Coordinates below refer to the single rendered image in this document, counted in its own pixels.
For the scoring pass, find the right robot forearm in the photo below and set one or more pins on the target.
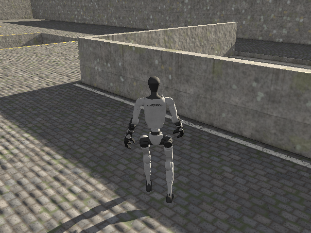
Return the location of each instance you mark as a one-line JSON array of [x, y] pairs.
[[179, 124]]

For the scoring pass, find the robot left upper arm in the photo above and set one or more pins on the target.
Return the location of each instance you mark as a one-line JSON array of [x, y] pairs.
[[136, 111]]

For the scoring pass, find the right robot thigh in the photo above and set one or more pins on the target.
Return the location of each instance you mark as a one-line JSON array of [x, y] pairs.
[[168, 148]]

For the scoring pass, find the robot thigh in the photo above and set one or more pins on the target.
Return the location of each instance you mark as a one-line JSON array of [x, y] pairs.
[[144, 143], [168, 148]]

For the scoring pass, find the robot left hand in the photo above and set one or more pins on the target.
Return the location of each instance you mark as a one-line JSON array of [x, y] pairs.
[[126, 142]]

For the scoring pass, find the robot right upper arm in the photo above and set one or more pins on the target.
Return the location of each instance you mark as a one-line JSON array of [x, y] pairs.
[[172, 108]]

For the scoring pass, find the left robot forearm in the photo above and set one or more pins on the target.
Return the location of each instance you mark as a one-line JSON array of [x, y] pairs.
[[130, 129]]

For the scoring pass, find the robot right hand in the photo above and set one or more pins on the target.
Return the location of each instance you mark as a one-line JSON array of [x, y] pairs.
[[181, 133]]

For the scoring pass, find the left robot thigh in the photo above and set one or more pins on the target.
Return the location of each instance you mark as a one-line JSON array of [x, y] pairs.
[[144, 143]]

